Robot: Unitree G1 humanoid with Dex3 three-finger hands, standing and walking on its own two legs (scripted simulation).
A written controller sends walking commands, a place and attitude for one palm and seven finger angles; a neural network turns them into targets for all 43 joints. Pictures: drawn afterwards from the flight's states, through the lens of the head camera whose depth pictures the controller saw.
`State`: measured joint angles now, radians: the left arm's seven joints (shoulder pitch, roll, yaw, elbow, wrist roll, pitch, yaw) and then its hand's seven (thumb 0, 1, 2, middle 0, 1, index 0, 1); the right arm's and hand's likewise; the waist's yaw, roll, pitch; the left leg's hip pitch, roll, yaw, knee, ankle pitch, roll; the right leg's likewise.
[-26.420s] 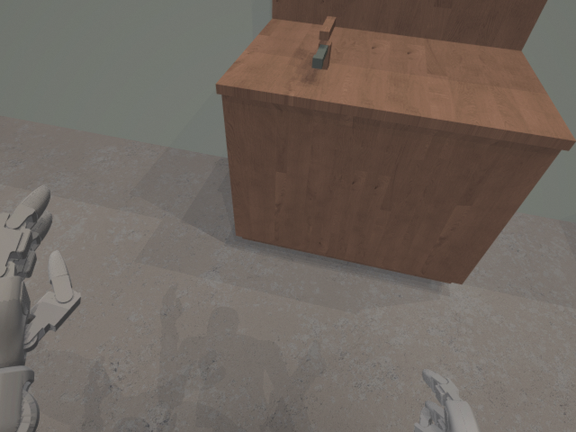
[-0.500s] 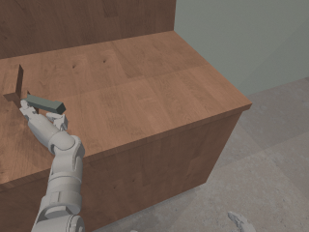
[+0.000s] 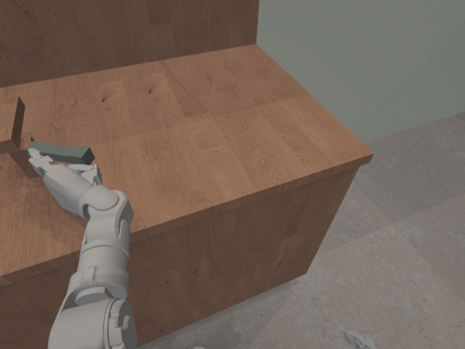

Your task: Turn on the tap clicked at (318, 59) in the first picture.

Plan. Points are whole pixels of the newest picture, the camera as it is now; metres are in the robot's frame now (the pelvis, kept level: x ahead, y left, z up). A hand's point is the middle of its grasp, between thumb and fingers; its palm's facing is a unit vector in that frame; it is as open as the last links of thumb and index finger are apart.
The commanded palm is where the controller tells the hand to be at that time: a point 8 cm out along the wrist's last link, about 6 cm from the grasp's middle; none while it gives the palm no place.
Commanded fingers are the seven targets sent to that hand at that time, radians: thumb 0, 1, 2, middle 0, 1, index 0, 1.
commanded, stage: push the lever round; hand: left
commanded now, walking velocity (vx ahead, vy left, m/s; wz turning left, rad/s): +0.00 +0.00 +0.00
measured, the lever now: (82, 156) +0.43 +0.29 +0.11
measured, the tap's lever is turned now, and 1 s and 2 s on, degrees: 57 76 76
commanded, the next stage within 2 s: lift the hand up off the lever in 0.52 s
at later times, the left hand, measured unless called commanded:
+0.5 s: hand (98, 160) +0.42 +0.26 +0.11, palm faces +0.86 -0.50 -0.08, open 7.9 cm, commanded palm +0.38 +0.26 +0.11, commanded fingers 0.00 0.90 0.90 -0.15 -0.15 -0.15 -0.15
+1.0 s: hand (102, 151) +0.44 +0.25 +0.11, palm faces +0.85 -0.52 -0.06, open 7.8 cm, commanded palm +0.38 +0.27 +0.12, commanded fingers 0.00 0.90 0.90 -0.15 -0.15 -0.15 -0.15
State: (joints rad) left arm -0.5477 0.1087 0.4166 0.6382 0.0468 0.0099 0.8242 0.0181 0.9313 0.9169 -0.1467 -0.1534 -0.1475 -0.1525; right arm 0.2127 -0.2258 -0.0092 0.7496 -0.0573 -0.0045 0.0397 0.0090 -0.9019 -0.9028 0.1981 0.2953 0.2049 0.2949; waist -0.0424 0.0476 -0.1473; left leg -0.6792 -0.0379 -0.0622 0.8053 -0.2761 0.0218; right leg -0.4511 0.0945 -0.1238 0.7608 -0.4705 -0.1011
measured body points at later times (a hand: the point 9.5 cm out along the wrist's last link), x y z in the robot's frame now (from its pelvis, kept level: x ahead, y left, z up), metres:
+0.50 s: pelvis +0.00 -0.01 +0.00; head +0.02 -0.01 +0.45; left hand +0.38 +0.28 +0.11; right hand +0.09 -0.27 -0.13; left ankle +0.07 +0.10 -0.70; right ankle -0.05 -0.05 -0.70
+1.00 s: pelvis +0.01 +0.00 +0.00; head +0.03 -0.01 +0.45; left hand +0.39 +0.28 +0.12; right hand +0.09 -0.25 -0.12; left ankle +0.07 +0.10 -0.70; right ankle -0.05 -0.05 -0.70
